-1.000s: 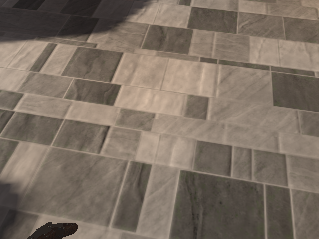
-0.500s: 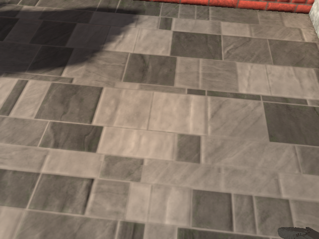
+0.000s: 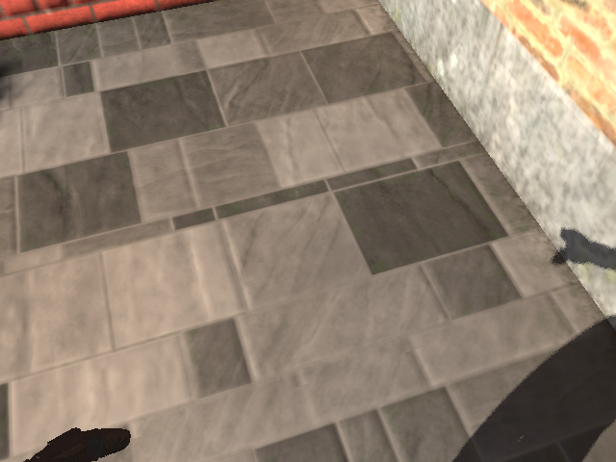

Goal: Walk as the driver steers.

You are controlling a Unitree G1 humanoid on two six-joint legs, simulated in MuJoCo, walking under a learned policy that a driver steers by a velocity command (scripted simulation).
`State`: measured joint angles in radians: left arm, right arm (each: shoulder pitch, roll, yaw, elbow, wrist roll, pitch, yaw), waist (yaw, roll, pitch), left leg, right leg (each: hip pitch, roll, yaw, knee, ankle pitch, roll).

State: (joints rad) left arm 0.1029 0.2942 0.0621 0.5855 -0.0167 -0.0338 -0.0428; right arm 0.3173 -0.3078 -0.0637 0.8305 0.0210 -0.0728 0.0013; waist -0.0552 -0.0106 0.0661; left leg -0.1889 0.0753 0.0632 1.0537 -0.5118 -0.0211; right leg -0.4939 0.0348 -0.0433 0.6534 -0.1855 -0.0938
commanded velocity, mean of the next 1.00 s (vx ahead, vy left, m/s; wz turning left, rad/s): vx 0.32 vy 0.00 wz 0.37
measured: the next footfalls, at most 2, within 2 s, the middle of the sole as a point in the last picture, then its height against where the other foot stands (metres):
left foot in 0.50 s outside the picture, level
right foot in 0.98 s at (310, 391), level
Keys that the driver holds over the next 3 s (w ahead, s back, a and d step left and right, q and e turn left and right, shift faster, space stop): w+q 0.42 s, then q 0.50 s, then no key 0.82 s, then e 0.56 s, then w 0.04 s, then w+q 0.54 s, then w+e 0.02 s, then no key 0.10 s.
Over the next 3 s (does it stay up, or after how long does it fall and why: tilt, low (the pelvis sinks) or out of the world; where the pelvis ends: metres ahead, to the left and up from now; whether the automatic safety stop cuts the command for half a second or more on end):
stays up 0.64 0.21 0.03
